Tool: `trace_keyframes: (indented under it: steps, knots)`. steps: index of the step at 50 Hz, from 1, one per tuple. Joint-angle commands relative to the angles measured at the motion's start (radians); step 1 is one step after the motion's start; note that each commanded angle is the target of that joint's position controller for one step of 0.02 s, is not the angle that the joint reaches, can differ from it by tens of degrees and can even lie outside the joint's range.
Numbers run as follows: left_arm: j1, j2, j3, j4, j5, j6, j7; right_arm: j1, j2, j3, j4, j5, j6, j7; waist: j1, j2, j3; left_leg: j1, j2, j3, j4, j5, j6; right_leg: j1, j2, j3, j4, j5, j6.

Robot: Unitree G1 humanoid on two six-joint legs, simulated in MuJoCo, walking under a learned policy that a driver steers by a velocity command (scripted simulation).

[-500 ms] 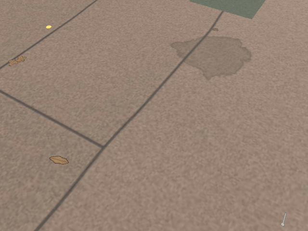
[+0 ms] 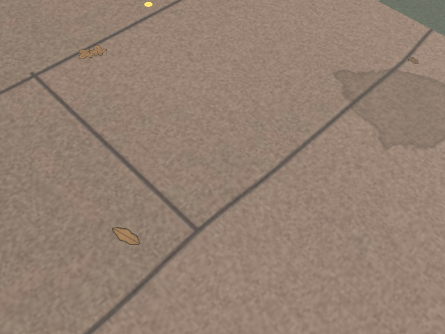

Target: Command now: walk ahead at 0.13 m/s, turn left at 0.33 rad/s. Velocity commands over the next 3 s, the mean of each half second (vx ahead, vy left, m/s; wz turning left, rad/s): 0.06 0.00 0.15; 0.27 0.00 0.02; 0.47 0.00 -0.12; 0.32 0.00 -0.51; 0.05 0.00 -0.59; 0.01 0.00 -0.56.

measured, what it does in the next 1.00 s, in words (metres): walks ahead: right foot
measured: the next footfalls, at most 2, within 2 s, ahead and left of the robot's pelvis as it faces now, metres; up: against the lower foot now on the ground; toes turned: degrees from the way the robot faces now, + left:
right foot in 0.24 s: +0.17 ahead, -0.17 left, +0.00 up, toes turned +3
left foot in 1.24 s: +0.48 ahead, +0.10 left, +0.00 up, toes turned +4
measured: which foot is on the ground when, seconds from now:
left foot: down 0.00-0.80, up 0.82-1.00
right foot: up 0.00-0.22, down 0.24-1.00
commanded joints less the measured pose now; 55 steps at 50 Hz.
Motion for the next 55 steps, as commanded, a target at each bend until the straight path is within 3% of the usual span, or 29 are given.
trace_keyframes:
  steps: [1,5,8,10,11,12,13,14,15,16,17,19,27,29,32,34,35,37,38,39,40,41,42,43,44,46,48,51,55]
  knots:
    - [0.111,0.054,0.012,-0.020,0.002,0.015,0.005,-0.016,-0.142,-0.030,-0.057,0.005,-0.003,-0.020,0.040,0.109,-0.229,0.124,0.257,-0.147,-0.067,0.609,0.155,0.093,-0.001,-0.010,-0.107,0.122,0.015]
    - [0.034,0.055,0.006,-0.037,-0.008,0.018,-0.007,-0.016,-0.136,-0.017,-0.040,-0.008,0.015,-0.030,0.005,0.130,-0.200,0.126,0.255,-0.156,-0.076,0.436,0.125,0.145,0.005,-0.009,-0.287,0.209,0.015]
    - [0.014,0.063,0.008,-0.039,-0.009,0.015,-0.015,-0.009,-0.123,-0.005,-0.021,-0.013,0.020,-0.025,-0.007,0.143,-0.175,0.141,0.270,-0.191,-0.045,0.387,0.125,0.194,0.021,-0.013,-0.383,0.158,0.003]
    - [0.028,0.060,0.007,-0.036,-0.006,0.007,-0.021,-0.017,-0.107,0.006,-0.012,-0.006,0.023,-0.024,0.009,0.143,-0.167,0.150,0.271,-0.215,0.006,0.381,0.111,0.254,0.037,-0.027,-0.486,0.140,-0.022]
    - [0.051,0.051,0.005,-0.028,-0.002,0.000,-0.026,-0.025,-0.094,0.014,-0.009,0.002,0.024,-0.025,0.035,0.131,-0.163,0.135,0.251,-0.214,0.036,0.343,0.081,0.331,0.043,-0.035,-0.614,0.247,-0.043]
    - [0.067,0.073,0.007,-0.024,0.011,-0.007,-0.026,0.006,-0.078,0.022,-0.002,-0.002,0.019,-0.026,0.036,0.093,-0.172,0.102,0.213,-0.212,0.057,0.259,0.033,0.437,-0.002,0.015,-0.687,0.469,-0.068]
    - [0.082,0.134,0.016,-0.030,0.022,-0.008,-0.020,0.060,-0.063,0.027,-0.001,-0.027,0.009,-0.024,-0.006,-0.005,-0.217,0.052,0.141,-0.163,0.123,0.087,-0.013,0.554,-0.116,0.106,-0.636,0.768,-0.112]
    - [0.058,0.123,0.011,-0.020,0.022,0.000,-0.020,0.127,-0.055,0.024,0.016,-0.023,0.007,-0.025,-0.052,-0.136,-0.232,0.000,0.074,-0.100,0.148,-0.159,-0.058,0.578,-0.173,0.152,-0.598,0.817,-0.213]
    - [0.039,0.058,-0.002,-0.020,0.012,0.006,-0.024,0.096,-0.070,0.027,0.018,-0.024,0.010,-0.026,-0.031,-0.146,-0.240,0.035,0.089,-0.084,0.131,-0.197,-0.082,0.540,-0.179,0.175,-0.621,0.703,-0.243]
    - [0.014,0.040,-0.007,-0.020,0.006,0.009,-0.029,0.061,-0.082,0.023,0.014,-0.018,0.019,-0.026,-0.024,-0.127,-0.222,0.054,0.097,-0.085,0.098,-0.150,-0.084,0.510,-0.135,0.143,-0.625,0.584,-0.211]
    - [0.000,0.054,-0.003,-0.024,0.004,0.010,-0.033,0.035,-0.089,0.020,0.020,-0.012,0.031,-0.028,-0.010,-0.087,-0.197,0.057,0.096,-0.091,0.080,-0.083,-0.075,0.493,-0.080,0.092,-0.608,0.501,-0.169]
    - [0.022,0.071,0.001,-0.013,0.002,0.003,-0.037,0.008,-0.096,0.018,0.019,-0.009,0.052,-0.027,0.014,-0.032,-0.167,0.065,0.106,-0.115,0.060,0.001,-0.051,0.470,-0.031,0.040,-0.591,0.421,-0.124]
    - [0.016,0.055,-0.002,0.028,-0.003,0.016,-0.025,0.013,-0.071,0.019,0.070,-0.006,0.042,-0.029,0.025,0.035,-0.143,0.075,0.119,-0.127,0.044,0.077,-0.052,0.510,0.002,0.009,-0.565,0.430,-0.113]
    - [0.026,0.042,-0.005,0.050,-0.005,0.022,-0.026,0.041,-0.068,0.018,0.100,-0.001,0.043,-0.031,0.023,0.054,-0.134,0.064,0.107,-0.125,0.011,-0.147,-0.039,0.502,0.040,-0.022,-0.561,0.199,-0.110]
    - [0.009,0.041,-0.005,0.051,-0.021,0.010,-0.025,0.065,-0.099,0.009,0.106,0.017,0.026,-0.033,0.010,0.105,-0.007,0.002,0.148,-0.212,-0.048,-0.523,0.031,0.356,0.091,-0.044,-0.517,-0.180,-0.124]
    - [-0.022,0.020,-0.011,0.037,-0.032,-0.027,-0.030,0.109,-0.126,0.003,0.114,0.025,-0.007,-0.033,-0.007,0.169,0.053,0.062,0.245,-0.367,-0.119,-0.560,0.090,0.230,0.110,-0.069,-0.430,-0.132,-0.128]
    - [-0.025,0.017,-0.012,0.032,-0.035,-0.047,-0.035,0.111,-0.146,-0.002,0.117,0.027,-0.020,-0.031,-0.003,0.204,0.070,0.105,0.301,-0.449,-0.138,-0.491,0.122,0.180,0.107,-0.070,-0.402,-0.073,-0.135]
    - [0.017,0.038,-0.005,0.049,-0.034,-0.074,-0.050,0.088,-0.143,-0.004,0.110,0.028,-0.035,-0.029,0.025,0.194,0.043,0.158,0.323,-0.445,-0.084,-0.249,0.128,0.202,0.084,-0.055,-0.446,0.000,-0.158]
    - [0.078,0.046,0.001,0.074,-0.033,-0.079,-0.057,0.061,-0.133,-0.003,0.099,0.028,-0.037,-0.027,0.053,0.173,0.006,0.139,0.295,-0.388,-0.039,-0.159,0.104,0.292,0.082,-0.047,-0.488,0.039,-0.170]
    - [0.164,0.072,0.011,0.107,-0.033,-0.082,-0.061,0.010,-0.116,0.003,0.073,0.027,-0.040,-0.026,0.089,0.113,-0.025,0.064,0.216,-0.277,0.063,-0.047,0.056,0.438,0.068,0.003,-0.551,0.100,-0.192]
    - [0.278,0.146,0.039,0.145,-0.034,-0.085,-0.063,-0.026,-0.078,0.013,0.043,0.024,-0.052,-0.027,0.123,-0.064,-0.076,-0.088,0.077,-0.099,0.335,0.082,-0.022,0.649,-0.027,0.212,-0.655,0.150,-0.252]
    - [0.400,0.188,0.051,0.173,-0.023,-0.080,-0.069,-0.016,-0.071,0.014,0.034,0.016,-0.066,-0.028,0.160,-0.244,-0.115,-0.345,0.007,-0.041,0.641,-0.283,-0.081,0.865,-0.219,0.537,-0.784,0.245,-0.358]
    - [0.365,0.118,0.025,0.169,-0.020,-0.077,-0.073,-0.008,-0.108,0.005,0.033,0.029,-0.074,-0.024,0.117,-0.142,-0.072,-0.476,0.052,-0.091,0.770,-0.439,-0.072,0.859,-0.285,0.583,-0.784,0.273,-0.368]
    - [0.313,0.082,0.012,0.151,-0.018,-0.075,-0.074,0.001,-0.101,0.005,0.040,0.042,-0.073,-0.018,0.087,-0.061,-0.033,-0.505,0.102,-0.102,0.819,-0.378,-0.055,0.820,-0.269,0.500,-0.779,0.298,-0.349]
    - [0.285,0.061,0.003,0.141,-0.017,-0.071,-0.073,-0.007,-0.088,0.007,0.041,0.043,-0.070,-0.013,0.073,-0.024,-0.024,-0.512,0.142,-0.077,0.803,-0.303,-0.047,0.787,-0.239,0.405,-0.797,0.320,-0.327]
    - [0.260,0.038,-0.013,0.139,-0.016,-0.058,-0.069,-0.034,-0.075,0.002,0.033,0.027,-0.060,-0.006,0.057,-0.036,-0.017,-0.449,0.196,-0.038,0.691,-0.192,-0.059,0.712,-0.173,0.258,-0.844,0.378,-0.278]
    - [0.287,0.058,-0.012,0.149,-0.015,-0.045,-0.058,-0.068,-0.043,0.008,0.020,0.016,-0.052,0.002,0.066,-0.056,-0.019,-0.409,0.191,0.011,0.587,-0.118,-0.091,0.676,-0.131,0.173,-0.884,0.423,-0.268]
    - [0.303,0.097,-0.006,0.155,-0.012,-0.035,-0.036,-0.174,-0.003,0.025,-0.022,0.015,-0.051,0.004,0.086,-0.039,0.001,-0.349,0.170,0.045,0.356,0.009,-0.121,0.608,-0.103,0.092,-0.923,0.432,-0.258]
    - [0.352,0.112,-0.001,0.174,-0.023,-0.035,-0.031,-0.268,-0.020,0.029,-0.054,0.026,-0.054,0.014,0.107,-0.066,0.027,-0.245,0.140,0.054,0.181,0.136,-0.113,0.571,-0.124,0.064,-0.954,0.360,-0.254]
